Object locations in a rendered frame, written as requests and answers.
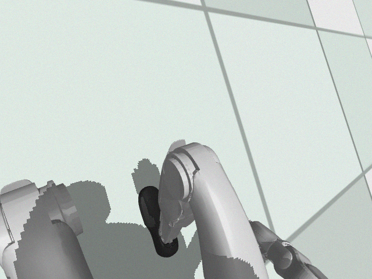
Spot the right robot foot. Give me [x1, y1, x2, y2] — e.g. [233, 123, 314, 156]
[138, 186, 178, 257]

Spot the right robot arm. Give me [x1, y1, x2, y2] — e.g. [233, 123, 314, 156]
[267, 240, 328, 279]

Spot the right robot hand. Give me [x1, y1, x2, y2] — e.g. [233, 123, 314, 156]
[248, 219, 282, 263]

